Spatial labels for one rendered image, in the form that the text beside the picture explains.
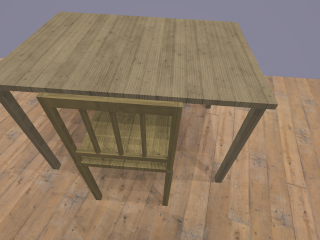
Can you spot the chair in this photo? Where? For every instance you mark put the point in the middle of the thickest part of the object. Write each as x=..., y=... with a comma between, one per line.
x=124, y=133

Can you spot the table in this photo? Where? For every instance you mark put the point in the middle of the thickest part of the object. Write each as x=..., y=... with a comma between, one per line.
x=192, y=61

